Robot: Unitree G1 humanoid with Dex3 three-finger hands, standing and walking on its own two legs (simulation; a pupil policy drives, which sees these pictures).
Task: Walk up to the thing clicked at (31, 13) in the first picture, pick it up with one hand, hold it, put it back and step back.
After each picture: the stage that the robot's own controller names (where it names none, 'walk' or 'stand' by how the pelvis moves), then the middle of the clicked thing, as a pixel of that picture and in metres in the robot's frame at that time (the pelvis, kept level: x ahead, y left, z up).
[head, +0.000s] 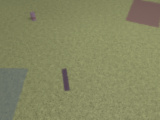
stand; (33, 16) +2.04 +0.72 -0.72
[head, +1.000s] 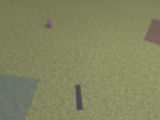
walk; (49, 24) +1.95 +0.37 -0.70
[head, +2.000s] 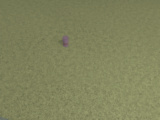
walk; (65, 41) +1.36 +0.16 -0.71
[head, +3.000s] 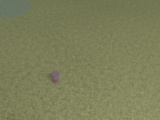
walk; (55, 77) +0.90 +0.20 -0.71
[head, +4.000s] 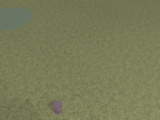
walk; (57, 107) +0.59 +0.17 -0.71
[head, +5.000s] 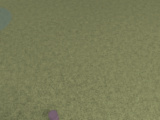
stand; (53, 117) +0.46 +0.20 -0.70
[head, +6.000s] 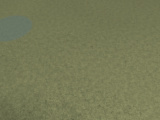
stand; out of the picture +0.43 +0.19 -0.71
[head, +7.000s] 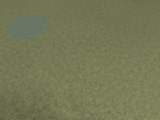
stand; out of the picture +0.42 +0.14 -0.71
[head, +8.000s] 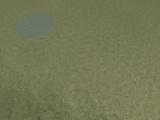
stand; out of the picture +0.40 +0.13 -0.71
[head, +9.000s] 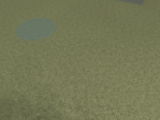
stand; out of the picture +0.45 +0.13 -0.72
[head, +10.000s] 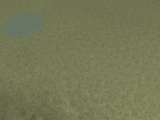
stand; out of the picture +0.43 +0.16 -0.72
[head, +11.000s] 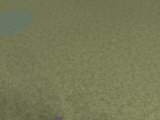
stand; out of the picture +0.42 +0.22 -0.70
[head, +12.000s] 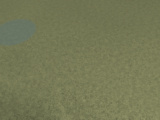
stand; out of the picture +0.38 +0.19 -0.72
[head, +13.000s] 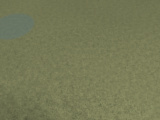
stand; out of the picture +0.42 +0.19 -0.72
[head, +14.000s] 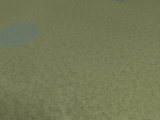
stand; out of the picture +0.41 +0.19 -0.72
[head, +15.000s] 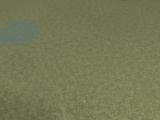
stand; out of the picture +0.40 +0.19 -0.72
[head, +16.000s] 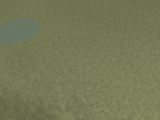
stand; out of the picture +0.40 +0.19 -0.72
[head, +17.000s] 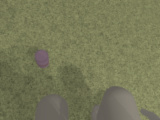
go down; (42, 59) +0.51 +0.15 -0.39
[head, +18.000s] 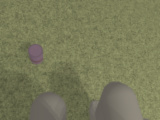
approach; (36, 54) +0.53 +0.15 -0.35
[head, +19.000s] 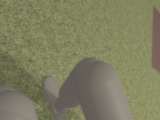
close in; out of the picture +0.53 +0.21 -0.26
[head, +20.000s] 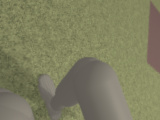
close; out of the picture +0.52 +0.21 -0.27
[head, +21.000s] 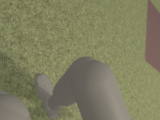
close; out of the picture +0.49 +0.20 -0.27
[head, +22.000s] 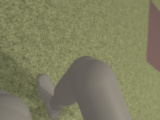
lift; out of the picture +0.48 +0.19 -0.27
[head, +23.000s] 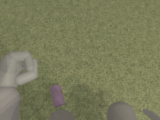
lift; (57, 95) +0.40 +0.12 -0.49
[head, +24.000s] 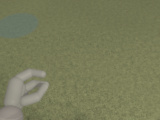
hold; out of the picture +0.33 +0.19 -0.70
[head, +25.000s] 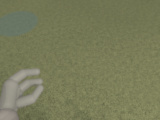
go down; out of the picture +0.32 +0.23 -0.71
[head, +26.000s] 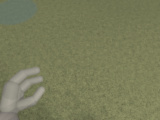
stand; out of the picture +0.33 +0.24 -0.68
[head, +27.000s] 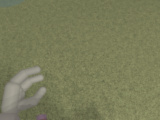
stand; out of the picture +0.34 +0.26 -0.63
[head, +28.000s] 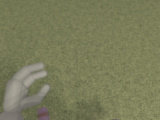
close; (43, 117) +0.34 +0.25 -0.59
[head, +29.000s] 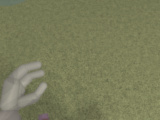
close; out of the picture +0.33 +0.26 -0.62
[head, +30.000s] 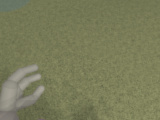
stand; out of the picture +0.33 +0.26 -0.64
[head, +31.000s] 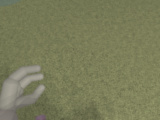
close; out of the picture +0.33 +0.25 -0.63
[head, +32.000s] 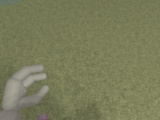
close; out of the picture +0.33 +0.25 -0.63
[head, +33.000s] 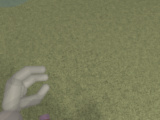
close; out of the picture +0.34 +0.25 -0.63
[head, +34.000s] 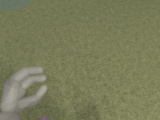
hold; out of the picture +0.34 +0.25 -0.63
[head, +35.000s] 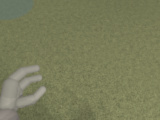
hold; out of the picture +0.33 +0.25 -0.66
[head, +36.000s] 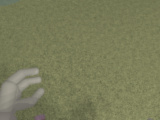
close; out of the picture +0.34 +0.24 -0.64
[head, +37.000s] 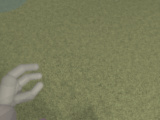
close; out of the picture +0.33 +0.24 -0.66
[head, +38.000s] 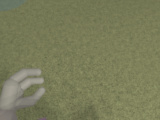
close; out of the picture +0.33 +0.24 -0.65
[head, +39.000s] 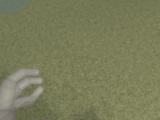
close; out of the picture +0.33 +0.24 -0.65
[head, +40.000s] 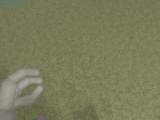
hold; out of the picture +0.33 +0.24 -0.64
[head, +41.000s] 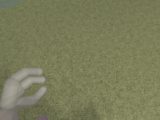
hold; out of the picture +0.34 +0.24 -0.63
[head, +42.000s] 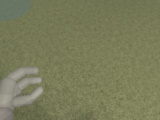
close; out of the picture +0.32 +0.23 -0.67
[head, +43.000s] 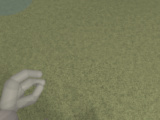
hold; out of the picture +0.33 +0.25 -0.66
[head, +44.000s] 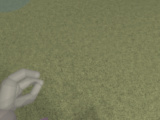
close; out of the picture +0.33 +0.24 -0.65
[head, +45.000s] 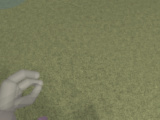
hold; out of the picture +0.33 +0.24 -0.65
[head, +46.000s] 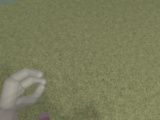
close; out of the picture +0.34 +0.23 -0.63
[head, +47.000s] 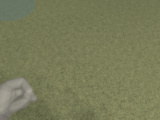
crouch; out of the picture +0.32 +0.23 -0.68
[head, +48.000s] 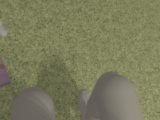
lower; out of the picture +0.43 +0.23 -0.33
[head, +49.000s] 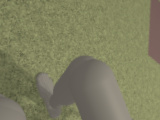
lower; out of the picture +0.40 +0.27 -0.30
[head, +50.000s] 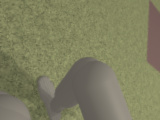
lower; out of the picture +0.40 +0.27 -0.29
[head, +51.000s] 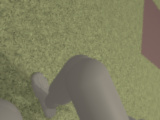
lower; out of the picture +0.40 +0.27 -0.31
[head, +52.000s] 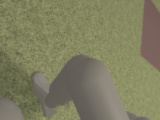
lower; out of the picture +0.39 +0.27 -0.31
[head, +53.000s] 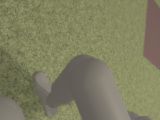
hold; out of the picture +0.40 +0.27 -0.31
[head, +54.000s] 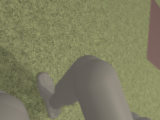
withdraw; out of the picture +0.40 +0.27 -0.30
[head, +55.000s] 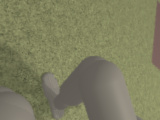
withdraw; out of the picture +0.40 +0.28 -0.29
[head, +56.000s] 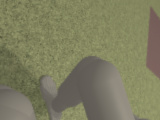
withdraw; out of the picture +0.39 +0.29 -0.29
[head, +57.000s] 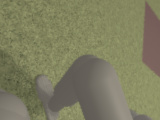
withdraw; out of the picture +0.38 +0.30 -0.29
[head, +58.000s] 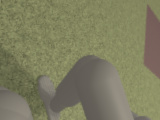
withdraw; out of the picture +0.38 +0.31 -0.29
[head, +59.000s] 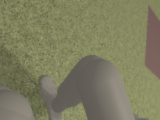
withdraw; out of the picture +0.37 +0.31 -0.28
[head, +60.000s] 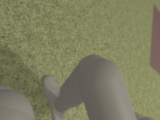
withdraw; out of the picture +0.38 +0.31 -0.28
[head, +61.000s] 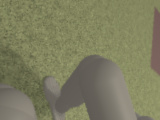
withdraw; out of the picture +0.38 +0.31 -0.28
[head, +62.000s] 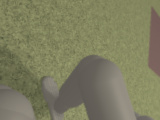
withdraw; out of the picture +0.38 +0.31 -0.28
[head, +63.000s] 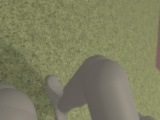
withdraw; out of the picture +0.36 +0.36 -0.27
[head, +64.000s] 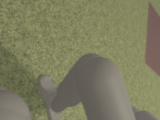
withdraw; out of the picture +0.33 +0.41 -0.28
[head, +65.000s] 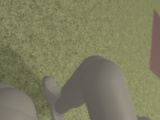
withdraw; out of the picture +0.31 +0.45 -0.28
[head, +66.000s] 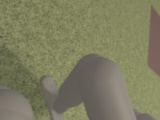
withdraw; out of the picture +0.29 +0.48 -0.28
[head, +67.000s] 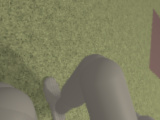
withdraw; out of the picture +0.28 +0.50 -0.27
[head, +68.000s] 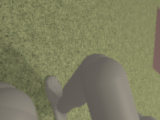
withdraw; out of the picture +0.28 +0.52 -0.27
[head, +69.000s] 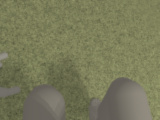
hold; out of the picture +0.31 +0.51 -0.33
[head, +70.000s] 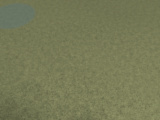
stand; out of the picture +0.25 +0.52 -0.66
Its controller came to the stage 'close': yes
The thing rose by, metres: 0.01
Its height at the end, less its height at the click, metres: -0.02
